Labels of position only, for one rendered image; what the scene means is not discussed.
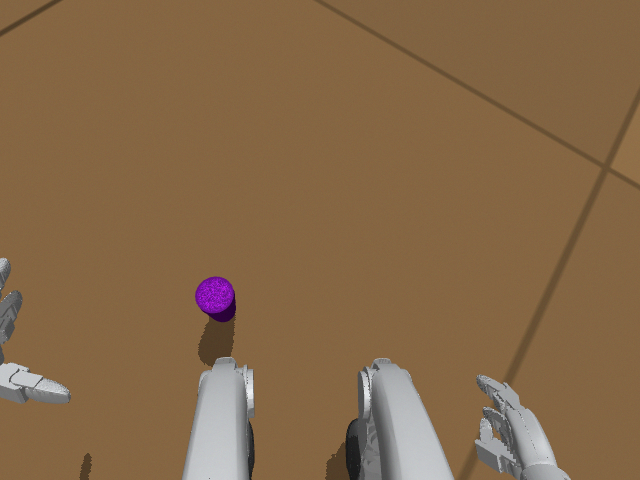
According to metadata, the right robot arm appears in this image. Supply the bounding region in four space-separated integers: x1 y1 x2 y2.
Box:
520 464 571 480

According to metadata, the cup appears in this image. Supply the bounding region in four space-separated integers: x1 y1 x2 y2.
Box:
195 277 236 322

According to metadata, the right robot hand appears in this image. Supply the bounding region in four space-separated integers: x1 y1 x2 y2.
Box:
475 375 558 480

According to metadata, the left robot hand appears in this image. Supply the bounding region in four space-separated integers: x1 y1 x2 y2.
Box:
0 258 71 404

